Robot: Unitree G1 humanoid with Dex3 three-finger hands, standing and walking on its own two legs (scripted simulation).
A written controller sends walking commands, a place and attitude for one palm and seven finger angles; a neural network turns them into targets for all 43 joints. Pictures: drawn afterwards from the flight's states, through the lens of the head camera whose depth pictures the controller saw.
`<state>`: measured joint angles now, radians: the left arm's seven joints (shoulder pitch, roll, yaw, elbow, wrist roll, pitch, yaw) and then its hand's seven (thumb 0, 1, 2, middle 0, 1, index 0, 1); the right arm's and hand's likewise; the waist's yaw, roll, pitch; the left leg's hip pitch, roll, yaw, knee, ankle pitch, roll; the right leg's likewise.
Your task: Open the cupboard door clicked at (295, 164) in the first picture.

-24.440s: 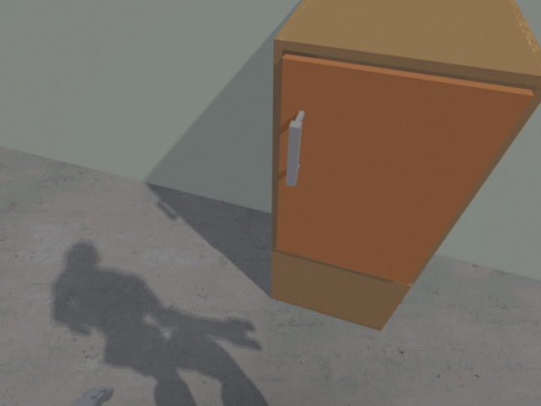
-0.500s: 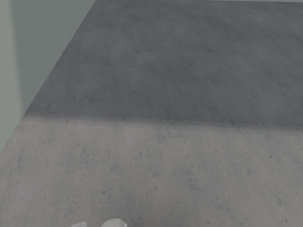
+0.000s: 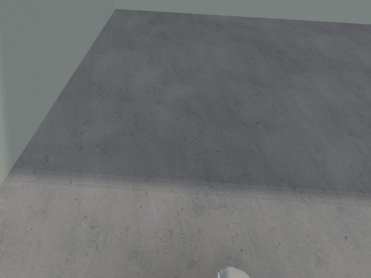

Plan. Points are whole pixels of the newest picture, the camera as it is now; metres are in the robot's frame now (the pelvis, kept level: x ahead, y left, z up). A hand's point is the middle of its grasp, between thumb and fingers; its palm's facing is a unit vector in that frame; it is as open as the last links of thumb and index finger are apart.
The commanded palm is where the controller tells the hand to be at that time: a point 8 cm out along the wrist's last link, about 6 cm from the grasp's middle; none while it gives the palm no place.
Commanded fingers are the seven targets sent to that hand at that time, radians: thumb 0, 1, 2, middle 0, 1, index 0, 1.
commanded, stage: turn to face it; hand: left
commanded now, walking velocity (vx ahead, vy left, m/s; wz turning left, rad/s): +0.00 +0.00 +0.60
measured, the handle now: out of the picture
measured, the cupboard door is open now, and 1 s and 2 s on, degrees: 46 46 46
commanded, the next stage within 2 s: none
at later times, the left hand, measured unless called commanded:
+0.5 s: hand (112, 276) +0.15 +0.20 -0.20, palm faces +0.30 -0.93 -0.18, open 7.3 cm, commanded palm none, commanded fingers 0.00 0.90 0.90 -0.20 -0.30 -0.20 -0.30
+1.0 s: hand out of the picture +0.13 +0.15 -0.15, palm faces +0.53 -0.79 -0.30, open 7.4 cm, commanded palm none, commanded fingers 0.00 0.90 0.90 -0.20 -0.30 -0.20 -0.30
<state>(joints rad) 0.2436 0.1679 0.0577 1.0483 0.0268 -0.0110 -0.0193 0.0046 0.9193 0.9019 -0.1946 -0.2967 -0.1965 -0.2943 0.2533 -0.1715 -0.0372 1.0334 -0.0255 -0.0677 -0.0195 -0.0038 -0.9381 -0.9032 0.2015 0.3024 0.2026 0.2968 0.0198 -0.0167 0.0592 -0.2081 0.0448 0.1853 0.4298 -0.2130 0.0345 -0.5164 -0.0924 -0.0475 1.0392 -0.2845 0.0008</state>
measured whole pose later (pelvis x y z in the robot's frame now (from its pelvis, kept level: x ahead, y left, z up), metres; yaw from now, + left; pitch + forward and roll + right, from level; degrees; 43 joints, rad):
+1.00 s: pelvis +0.18 -0.06 +0.00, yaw +34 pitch +1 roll +3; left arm 0.21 0.18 0.03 0.89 0.02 0.01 0.02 0.00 0.91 0.90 -0.20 -0.30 -0.20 -0.29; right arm 0.13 -0.27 -0.09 0.93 -0.01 0.08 0.02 0.01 -0.91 -0.90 0.20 0.30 0.20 0.30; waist -0.02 0.03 0.11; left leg -0.53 -0.01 0.02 1.13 -0.43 -0.06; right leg -0.24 -0.10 -0.14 0.53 -0.31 -0.01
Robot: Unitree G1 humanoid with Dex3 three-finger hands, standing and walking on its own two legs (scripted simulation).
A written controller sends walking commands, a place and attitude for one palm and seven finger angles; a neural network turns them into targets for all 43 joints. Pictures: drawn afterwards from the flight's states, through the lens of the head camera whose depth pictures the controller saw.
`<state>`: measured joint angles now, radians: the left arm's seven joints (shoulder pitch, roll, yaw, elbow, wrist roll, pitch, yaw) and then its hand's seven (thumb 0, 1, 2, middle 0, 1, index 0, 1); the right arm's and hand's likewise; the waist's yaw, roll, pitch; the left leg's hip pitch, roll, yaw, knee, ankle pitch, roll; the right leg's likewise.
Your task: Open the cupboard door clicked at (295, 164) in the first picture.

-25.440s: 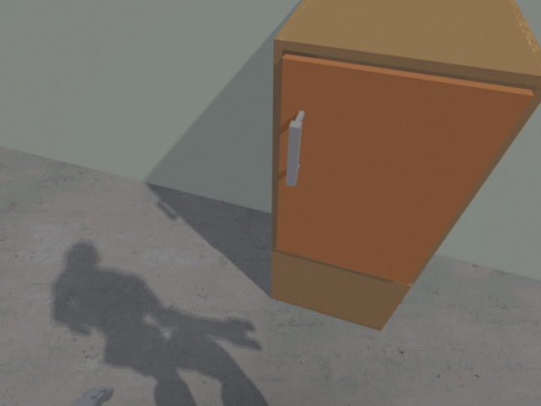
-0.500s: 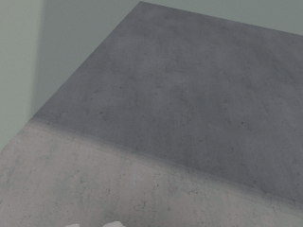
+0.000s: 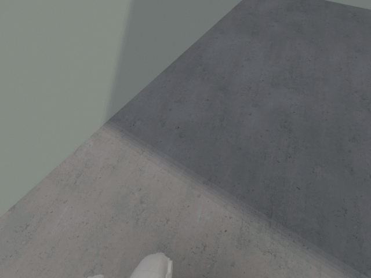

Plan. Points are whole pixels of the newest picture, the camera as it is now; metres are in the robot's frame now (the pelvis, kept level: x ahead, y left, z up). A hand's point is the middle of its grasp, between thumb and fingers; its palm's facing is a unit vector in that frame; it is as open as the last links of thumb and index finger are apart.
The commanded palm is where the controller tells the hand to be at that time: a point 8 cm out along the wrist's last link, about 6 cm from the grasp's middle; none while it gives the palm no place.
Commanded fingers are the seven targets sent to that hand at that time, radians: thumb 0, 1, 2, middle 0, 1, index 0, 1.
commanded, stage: turn to face it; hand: left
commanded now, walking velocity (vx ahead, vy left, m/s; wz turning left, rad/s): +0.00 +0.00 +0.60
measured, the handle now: out of the picture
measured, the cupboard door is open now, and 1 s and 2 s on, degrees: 46 46 46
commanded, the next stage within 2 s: none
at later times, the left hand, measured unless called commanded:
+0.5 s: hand out of the picture +0.06 +0.25 -0.16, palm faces +0.31 -0.92 -0.25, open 7.4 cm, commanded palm none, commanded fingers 0.00 0.90 0.90 -0.20 -0.30 -0.20 -0.30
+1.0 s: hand out of the picture -0.02 +0.19 -0.19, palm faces +0.59 -0.78 -0.21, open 7.4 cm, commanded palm none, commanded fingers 0.00 0.90 0.90 -0.20 -0.30 -0.20 -0.30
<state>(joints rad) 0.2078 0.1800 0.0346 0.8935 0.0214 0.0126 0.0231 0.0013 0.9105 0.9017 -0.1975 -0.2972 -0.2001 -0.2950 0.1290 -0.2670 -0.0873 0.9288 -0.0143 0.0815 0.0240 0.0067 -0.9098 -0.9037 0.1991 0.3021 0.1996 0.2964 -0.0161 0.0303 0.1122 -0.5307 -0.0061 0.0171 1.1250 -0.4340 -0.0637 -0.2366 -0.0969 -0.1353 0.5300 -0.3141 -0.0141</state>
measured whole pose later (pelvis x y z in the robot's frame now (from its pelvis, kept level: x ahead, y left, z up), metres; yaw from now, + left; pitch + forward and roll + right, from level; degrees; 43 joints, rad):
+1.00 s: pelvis +0.05 +0.00 -0.02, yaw +37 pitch +0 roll +1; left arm 0.23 0.22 0.04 0.89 0.02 0.02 0.01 0.00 0.91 0.90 -0.20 -0.30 -0.20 -0.30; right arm 0.12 -0.25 -0.07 0.91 -0.01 0.05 0.04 0.01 -0.91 -0.90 0.20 0.30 0.20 0.30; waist -0.01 -0.05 0.13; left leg -0.34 0.00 0.10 0.62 -0.28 0.01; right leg -0.23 -0.19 -0.24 0.71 -0.44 0.06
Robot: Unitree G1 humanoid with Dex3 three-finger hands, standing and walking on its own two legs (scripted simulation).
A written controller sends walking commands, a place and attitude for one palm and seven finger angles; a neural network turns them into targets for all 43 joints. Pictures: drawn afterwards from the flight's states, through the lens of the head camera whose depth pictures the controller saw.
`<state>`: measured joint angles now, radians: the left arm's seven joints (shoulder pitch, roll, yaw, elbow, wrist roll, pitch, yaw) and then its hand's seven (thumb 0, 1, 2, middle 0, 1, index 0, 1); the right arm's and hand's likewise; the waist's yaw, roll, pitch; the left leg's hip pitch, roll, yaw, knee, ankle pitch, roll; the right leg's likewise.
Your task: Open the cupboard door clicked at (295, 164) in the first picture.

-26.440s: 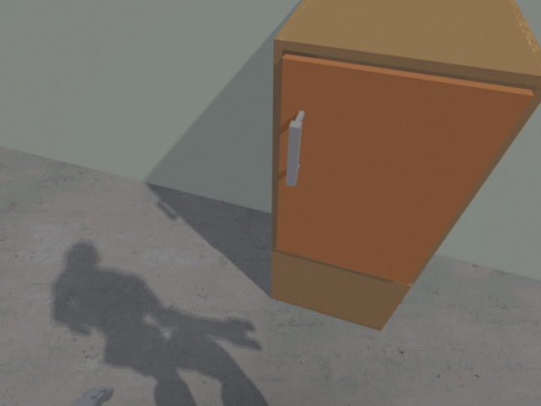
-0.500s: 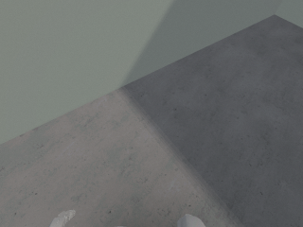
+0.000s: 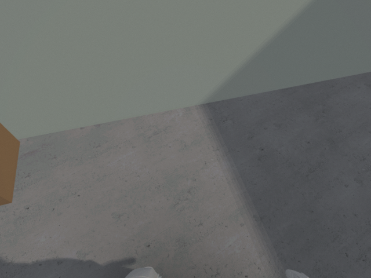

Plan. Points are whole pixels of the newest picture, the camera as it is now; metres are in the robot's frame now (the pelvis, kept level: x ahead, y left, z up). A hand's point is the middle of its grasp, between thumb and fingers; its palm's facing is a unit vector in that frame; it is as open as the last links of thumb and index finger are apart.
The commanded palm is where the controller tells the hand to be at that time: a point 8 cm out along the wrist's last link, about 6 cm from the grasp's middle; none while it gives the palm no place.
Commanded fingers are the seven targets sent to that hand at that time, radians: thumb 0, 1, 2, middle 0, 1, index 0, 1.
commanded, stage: turn to face it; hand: left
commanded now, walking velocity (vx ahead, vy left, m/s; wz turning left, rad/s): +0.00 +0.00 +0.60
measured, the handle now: out of the picture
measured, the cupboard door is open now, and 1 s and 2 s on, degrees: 46 46 46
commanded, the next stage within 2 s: take the last steps up to it in 1.78 s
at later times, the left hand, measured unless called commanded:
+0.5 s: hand out of the picture +0.08 +0.18 -0.13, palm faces +0.27 -0.92 -0.29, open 7.3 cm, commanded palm none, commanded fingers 0.00 0.90 0.90 -0.20 -0.30 -0.20 -0.30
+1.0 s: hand out of the picture -0.02 +0.22 -0.15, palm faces +0.58 -0.77 -0.25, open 7.4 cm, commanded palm none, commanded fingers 0.00 0.90 0.90 -0.20 -0.30 -0.20 -0.30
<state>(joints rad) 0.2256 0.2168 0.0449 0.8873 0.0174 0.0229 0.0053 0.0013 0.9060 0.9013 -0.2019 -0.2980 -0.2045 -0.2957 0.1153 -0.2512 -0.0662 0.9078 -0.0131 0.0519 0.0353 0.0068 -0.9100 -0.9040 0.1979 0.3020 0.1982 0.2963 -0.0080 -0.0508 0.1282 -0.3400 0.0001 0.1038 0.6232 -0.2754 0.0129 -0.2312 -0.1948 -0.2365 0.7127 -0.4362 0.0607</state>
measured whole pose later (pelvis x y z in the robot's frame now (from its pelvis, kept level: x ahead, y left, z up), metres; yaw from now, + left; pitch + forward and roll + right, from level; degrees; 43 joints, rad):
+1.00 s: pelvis +0.04 -0.01 +0.02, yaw +35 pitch +1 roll -1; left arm 0.17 0.27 0.07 0.90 0.02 0.07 0.01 0.01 0.92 0.90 -0.20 -0.30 -0.20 -0.29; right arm 0.12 -0.23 -0.05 0.90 -0.02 0.03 0.00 0.00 -0.91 -0.90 0.20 0.30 0.20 0.30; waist 0.01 -0.03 0.10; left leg -0.29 -0.03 0.01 0.53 -0.26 0.05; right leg -0.48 -0.10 -0.03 1.11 -0.43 0.08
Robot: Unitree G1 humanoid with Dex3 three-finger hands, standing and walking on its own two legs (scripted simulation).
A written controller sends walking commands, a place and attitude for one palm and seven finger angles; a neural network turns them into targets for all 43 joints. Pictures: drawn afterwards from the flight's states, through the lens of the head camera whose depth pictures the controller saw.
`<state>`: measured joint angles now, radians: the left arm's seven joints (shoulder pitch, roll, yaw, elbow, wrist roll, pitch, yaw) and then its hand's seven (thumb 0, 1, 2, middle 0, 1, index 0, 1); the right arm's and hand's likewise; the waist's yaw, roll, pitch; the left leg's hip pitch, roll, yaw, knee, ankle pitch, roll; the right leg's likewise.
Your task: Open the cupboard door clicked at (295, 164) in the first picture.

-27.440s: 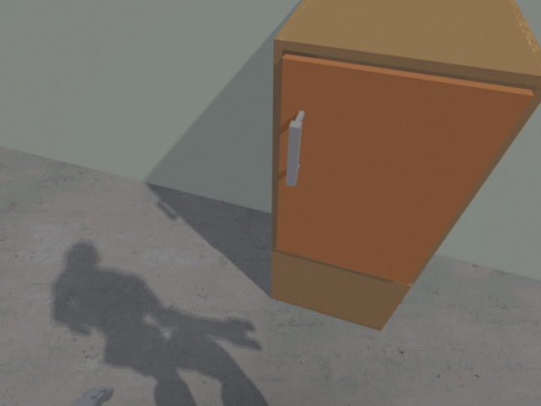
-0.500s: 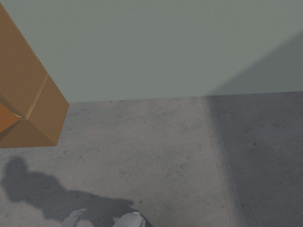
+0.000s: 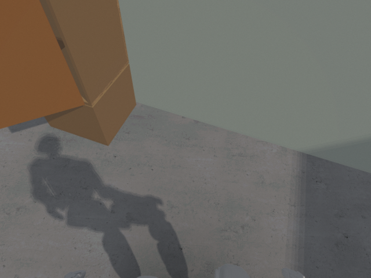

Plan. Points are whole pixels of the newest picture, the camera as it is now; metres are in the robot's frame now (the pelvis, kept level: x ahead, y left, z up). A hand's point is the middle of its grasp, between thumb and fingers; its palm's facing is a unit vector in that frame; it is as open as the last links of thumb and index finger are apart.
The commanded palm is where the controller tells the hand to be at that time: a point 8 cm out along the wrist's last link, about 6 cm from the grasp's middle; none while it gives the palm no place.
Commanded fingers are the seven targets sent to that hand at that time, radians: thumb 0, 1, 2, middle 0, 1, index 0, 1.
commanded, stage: turn to face it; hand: left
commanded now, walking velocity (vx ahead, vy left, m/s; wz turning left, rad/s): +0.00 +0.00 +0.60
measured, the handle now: out of the picture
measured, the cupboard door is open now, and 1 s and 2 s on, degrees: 46 46 46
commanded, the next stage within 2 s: take the last steps up to it in 0.78 s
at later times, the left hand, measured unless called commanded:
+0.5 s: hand out of the picture +0.04 +0.15 -0.15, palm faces +0.30 -0.92 -0.25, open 7.3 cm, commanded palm none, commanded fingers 0.00 0.90 0.90 -0.20 -0.30 -0.20 -0.30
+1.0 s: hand out of the picture -0.02 +0.21 -0.16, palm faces +0.49 -0.85 -0.20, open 7.4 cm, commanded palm none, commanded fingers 0.00 0.90 0.90 -0.20 -0.30 -0.20 -0.30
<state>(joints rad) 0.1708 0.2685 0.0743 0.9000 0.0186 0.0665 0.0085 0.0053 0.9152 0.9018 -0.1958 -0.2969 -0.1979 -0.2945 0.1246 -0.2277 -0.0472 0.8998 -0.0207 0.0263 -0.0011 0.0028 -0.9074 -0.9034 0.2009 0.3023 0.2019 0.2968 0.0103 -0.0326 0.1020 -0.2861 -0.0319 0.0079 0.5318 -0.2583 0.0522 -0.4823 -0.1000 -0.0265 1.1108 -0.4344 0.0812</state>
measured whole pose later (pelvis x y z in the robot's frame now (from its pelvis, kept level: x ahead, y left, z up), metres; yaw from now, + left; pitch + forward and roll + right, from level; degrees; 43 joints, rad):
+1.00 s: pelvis +0.02 +0.00 +0.01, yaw +28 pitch +0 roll -2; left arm 0.20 0.23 0.06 0.96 0.02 0.05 0.00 0.00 0.91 0.90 -0.19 -0.30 -0.20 -0.29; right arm 0.20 -0.17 -0.03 0.97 -0.02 0.01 -0.01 0.00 -0.92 -0.90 0.20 0.30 0.20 0.30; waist 0.01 -0.02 0.05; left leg -0.23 -0.04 0.02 0.42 -0.19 0.09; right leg -0.44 -0.09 -0.01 1.02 -0.38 0.08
